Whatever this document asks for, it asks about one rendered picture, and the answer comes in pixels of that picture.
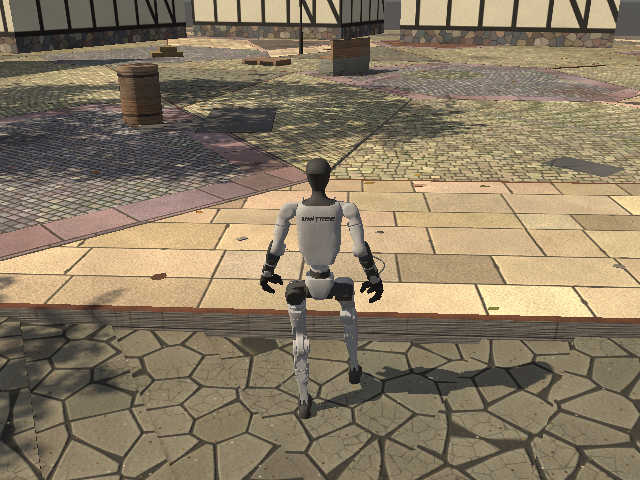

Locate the robot right forearm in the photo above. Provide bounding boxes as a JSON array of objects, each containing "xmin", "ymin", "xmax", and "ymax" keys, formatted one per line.
[{"xmin": 359, "ymin": 241, "xmax": 380, "ymax": 284}]

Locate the robot left forearm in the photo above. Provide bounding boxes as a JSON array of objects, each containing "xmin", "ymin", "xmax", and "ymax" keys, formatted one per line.
[{"xmin": 262, "ymin": 240, "xmax": 280, "ymax": 277}]

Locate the right robot hand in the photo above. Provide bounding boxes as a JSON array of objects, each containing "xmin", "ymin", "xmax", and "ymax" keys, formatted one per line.
[{"xmin": 360, "ymin": 278, "xmax": 384, "ymax": 303}]

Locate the left robot hand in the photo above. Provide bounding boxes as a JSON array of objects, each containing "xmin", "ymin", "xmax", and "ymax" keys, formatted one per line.
[{"xmin": 260, "ymin": 274, "xmax": 283, "ymax": 294}]

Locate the right robot upper arm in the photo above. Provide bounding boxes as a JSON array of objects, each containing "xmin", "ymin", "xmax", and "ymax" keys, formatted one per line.
[{"xmin": 339, "ymin": 201, "xmax": 368, "ymax": 258}]

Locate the left robot thigh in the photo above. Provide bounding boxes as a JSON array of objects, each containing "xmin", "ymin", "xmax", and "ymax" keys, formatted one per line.
[{"xmin": 285, "ymin": 280, "xmax": 310, "ymax": 357}]

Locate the left robot upper arm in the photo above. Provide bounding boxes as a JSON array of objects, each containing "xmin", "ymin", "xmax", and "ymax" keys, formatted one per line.
[{"xmin": 269, "ymin": 202, "xmax": 298, "ymax": 256}]

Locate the robot left shin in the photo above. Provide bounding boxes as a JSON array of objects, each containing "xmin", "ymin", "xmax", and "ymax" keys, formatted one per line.
[{"xmin": 293, "ymin": 340, "xmax": 309, "ymax": 405}]

